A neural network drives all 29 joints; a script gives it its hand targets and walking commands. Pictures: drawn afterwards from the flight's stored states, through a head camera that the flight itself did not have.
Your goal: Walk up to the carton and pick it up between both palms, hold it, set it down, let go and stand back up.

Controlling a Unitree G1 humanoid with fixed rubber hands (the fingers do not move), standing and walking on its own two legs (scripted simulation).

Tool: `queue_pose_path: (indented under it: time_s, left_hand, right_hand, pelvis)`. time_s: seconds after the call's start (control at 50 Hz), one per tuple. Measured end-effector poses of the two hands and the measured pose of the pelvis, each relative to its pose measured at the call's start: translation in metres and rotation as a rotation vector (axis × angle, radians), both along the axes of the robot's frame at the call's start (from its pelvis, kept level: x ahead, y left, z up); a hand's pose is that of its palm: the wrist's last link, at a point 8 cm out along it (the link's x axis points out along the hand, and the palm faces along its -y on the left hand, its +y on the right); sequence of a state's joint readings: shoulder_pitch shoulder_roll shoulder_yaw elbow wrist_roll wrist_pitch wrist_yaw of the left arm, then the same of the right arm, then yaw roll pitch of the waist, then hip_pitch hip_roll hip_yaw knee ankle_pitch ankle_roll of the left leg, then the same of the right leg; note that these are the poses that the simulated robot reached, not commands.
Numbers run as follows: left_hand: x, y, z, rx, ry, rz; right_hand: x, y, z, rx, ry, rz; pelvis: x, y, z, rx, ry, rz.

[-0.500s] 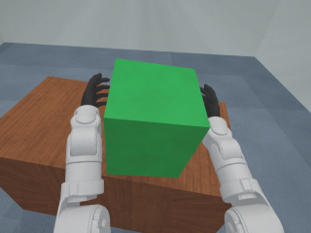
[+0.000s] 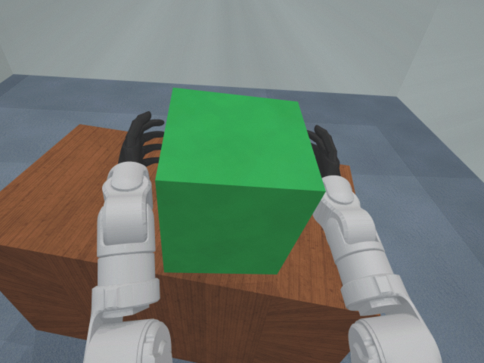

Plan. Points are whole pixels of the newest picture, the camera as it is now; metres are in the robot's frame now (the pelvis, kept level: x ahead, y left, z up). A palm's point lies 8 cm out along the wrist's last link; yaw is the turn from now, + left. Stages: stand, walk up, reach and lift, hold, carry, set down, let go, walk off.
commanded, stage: hold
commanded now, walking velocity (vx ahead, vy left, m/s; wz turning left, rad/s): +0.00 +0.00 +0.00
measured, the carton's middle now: (229, 188) +0.38 +0.01 +0.13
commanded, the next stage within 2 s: none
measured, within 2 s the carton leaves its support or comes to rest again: neither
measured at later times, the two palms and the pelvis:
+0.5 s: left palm (131, 163) +0.35 +0.16 +0.20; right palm (323, 172) +0.36 -0.14 +0.19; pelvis +0.00 +0.00 +0.00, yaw +0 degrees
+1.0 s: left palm (132, 164) +0.35 +0.16 +0.20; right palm (323, 173) +0.36 -0.14 +0.19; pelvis +0.01 +0.00 +0.00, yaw +0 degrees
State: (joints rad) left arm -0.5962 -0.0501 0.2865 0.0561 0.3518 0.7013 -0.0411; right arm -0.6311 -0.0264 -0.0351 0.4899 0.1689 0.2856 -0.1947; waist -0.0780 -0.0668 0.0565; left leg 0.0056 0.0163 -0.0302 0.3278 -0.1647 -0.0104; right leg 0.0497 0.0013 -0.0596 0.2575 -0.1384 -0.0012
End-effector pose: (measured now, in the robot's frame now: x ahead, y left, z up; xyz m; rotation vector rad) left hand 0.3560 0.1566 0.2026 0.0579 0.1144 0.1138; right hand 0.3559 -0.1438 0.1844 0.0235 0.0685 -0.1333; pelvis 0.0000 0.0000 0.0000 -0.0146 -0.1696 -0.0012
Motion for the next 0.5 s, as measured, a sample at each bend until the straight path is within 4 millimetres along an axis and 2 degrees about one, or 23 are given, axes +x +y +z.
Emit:
queue_pose_path:
  time_s: [0.22,0.5]
  left_hand:
    - [-0.0034,0.0028,0.0041,-0.01,0.004,0.008]
    - [-0.0021,0.003,0.0016,0.0,0.005,0.006]
  right_hand:
    - [-0.0006,0.0026,0.0057,0.001,0.002,0.008]
    - [0.0015,0.0027,0.0029,0.006,0.0,0.01]
  pelvis:
    - [-0.0001,-0.0015,0.0,0.002,-0.009,0.0]
    - [0.0036,-0.0014,-0.0001,0.001,-0.01,0.001]
